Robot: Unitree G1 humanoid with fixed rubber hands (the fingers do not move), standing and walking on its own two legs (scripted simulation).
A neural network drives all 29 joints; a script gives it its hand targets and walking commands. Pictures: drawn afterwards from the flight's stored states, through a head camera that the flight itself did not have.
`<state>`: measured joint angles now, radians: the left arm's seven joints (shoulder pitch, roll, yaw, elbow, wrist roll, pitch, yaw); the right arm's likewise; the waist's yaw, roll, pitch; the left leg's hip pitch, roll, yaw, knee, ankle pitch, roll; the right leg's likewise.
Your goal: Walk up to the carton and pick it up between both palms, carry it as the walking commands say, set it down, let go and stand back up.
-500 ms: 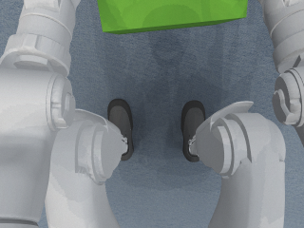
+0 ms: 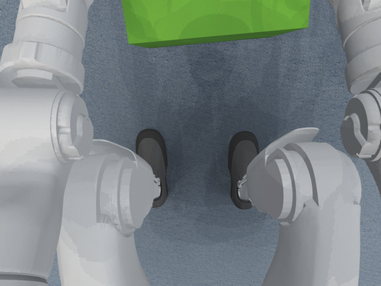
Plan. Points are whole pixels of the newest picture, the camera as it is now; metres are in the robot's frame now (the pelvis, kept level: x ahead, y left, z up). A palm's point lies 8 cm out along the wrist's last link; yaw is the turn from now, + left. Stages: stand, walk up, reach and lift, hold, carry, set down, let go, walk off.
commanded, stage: reach and lift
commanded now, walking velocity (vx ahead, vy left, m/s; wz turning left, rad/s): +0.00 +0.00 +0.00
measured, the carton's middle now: out of the picture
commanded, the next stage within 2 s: none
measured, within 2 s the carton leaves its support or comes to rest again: leaves its support in 0.28 s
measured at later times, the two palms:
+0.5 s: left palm out of the picture +0.57 +0.17 -0.11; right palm out of the picture +0.56 -0.17 -0.12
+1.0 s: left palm out of the picture +0.56 +0.17 -0.06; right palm out of the picture +0.56 -0.16 -0.07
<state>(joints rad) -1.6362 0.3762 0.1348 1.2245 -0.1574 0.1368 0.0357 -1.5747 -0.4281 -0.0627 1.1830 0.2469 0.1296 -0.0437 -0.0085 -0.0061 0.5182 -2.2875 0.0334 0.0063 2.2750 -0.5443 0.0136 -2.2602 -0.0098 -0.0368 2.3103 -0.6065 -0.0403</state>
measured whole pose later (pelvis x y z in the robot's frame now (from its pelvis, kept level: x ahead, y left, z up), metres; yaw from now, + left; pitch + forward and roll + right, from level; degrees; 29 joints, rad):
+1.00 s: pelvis +0.01 +0.01 +0.05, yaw +0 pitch +42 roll +0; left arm -1.35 0.21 0.36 0.85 0.00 0.28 0.22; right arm -1.36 -0.24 -0.24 0.86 0.00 0.32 -0.15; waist -0.01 0.02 0.16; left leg -2.27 0.00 0.01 2.09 -0.54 0.00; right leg -2.25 0.01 0.00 2.12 -0.60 -0.01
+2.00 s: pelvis +0.01 +0.01 +0.15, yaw +0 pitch +47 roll -1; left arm -1.11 0.04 0.49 0.68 0.19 0.38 0.15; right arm -1.09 -0.07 -0.44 0.69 -0.22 0.44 -0.07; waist 0.00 0.02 -0.18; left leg -2.08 -0.02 -0.01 1.71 -0.44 0.00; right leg -2.05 0.01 -0.01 1.73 -0.49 0.00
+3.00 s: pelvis +0.03 +0.01 +0.27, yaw +0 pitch +37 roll +0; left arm -0.83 -0.07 0.50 0.62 0.27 0.39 0.13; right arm -0.84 0.05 -0.48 0.63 -0.29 0.42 -0.05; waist 0.00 0.01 -0.24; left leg -1.57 -0.02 0.00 1.30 -0.39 0.01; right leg -1.55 0.01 0.01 1.33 -0.43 0.00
